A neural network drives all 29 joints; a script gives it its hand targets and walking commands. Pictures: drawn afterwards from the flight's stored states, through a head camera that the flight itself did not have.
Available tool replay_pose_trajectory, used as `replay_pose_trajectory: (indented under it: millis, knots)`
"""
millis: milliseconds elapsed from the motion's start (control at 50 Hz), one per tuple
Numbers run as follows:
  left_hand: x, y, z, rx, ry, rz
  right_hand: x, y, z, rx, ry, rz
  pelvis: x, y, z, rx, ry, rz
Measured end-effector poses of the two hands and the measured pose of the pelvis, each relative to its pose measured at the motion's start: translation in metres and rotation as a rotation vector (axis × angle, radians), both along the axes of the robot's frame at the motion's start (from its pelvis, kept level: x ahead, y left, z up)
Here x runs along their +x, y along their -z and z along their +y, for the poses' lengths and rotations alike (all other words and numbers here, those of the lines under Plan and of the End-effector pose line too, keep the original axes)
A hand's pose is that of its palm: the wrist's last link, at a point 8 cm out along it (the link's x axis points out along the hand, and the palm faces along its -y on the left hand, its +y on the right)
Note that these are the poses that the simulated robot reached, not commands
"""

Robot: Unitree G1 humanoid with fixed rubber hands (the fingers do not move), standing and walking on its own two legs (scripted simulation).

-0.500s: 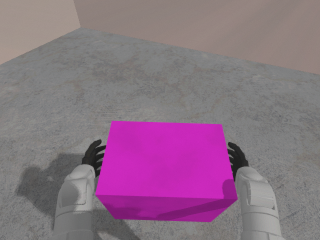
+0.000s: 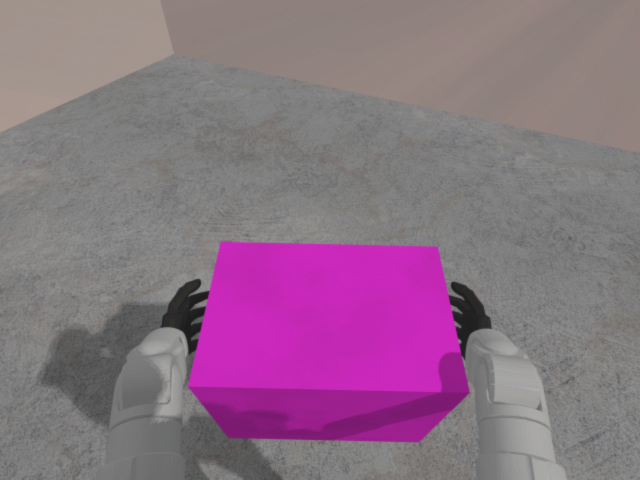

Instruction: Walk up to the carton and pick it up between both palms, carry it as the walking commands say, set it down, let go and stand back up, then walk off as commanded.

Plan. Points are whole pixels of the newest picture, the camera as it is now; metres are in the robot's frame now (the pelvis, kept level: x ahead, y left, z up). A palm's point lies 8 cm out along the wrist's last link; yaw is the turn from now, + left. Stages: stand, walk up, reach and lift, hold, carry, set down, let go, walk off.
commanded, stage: hold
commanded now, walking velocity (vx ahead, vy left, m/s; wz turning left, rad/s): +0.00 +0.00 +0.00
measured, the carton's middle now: (326, 348) +0.30 +0.00 -0.02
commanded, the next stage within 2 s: carry in 0.62 s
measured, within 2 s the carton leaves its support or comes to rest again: neither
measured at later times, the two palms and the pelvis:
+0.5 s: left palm (180, 349) +0.26 +0.19 +0.04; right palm (483, 356) +0.26 -0.19 +0.03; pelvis +0.00 +0.00 +0.00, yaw +0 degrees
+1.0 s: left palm (181, 389) +0.20 +0.16 +0.06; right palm (522, 396) +0.21 -0.22 +0.04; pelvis -0.07 -0.02 -0.03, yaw +0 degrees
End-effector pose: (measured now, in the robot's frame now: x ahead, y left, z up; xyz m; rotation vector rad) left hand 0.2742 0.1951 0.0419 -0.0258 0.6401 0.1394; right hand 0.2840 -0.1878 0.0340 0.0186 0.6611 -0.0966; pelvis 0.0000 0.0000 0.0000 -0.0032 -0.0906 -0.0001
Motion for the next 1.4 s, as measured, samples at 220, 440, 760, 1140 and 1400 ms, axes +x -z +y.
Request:
replay_pose_trajectory:
  millis: [220,440,760,1140,1400]
  knots:
    - [-0.001,-0.001,-0.006,0.005,0.01,-0.001,-0.007,0.004,-0.006,0.013,0.017,-0.001,0.011,-0.001,0.0,0.001,0.004,-0.005]
    - [-0.011,0.006,-0.005,0.01,0.015,0.01,-0.017,0.006,-0.005,-0.002,0.016,0.009,0.003,0.0,-0.002,0.001,0.0,-0.009]
    - [-0.012,-0.011,-0.012,-0.009,0.035,-0.065,-0.028,-0.016,-0.012,-0.025,0.042,-0.065,-0.02,0.014,0.002,0.015,0.028,0.055]
    - [-0.138,-0.02,-0.02,-0.054,-0.137,0.036,-0.112,-0.014,-0.016,0.09,0.009,0.047,-0.113,0.024,-0.018,0.049,-0.085,0.112]
    - [-0.292,-0.003,0.057,-0.119,-0.316,0.098,-0.205,-0.01,0.072,0.05,-0.14,0.121,-0.205,0.019,0.009,-0.034,-0.225,0.108]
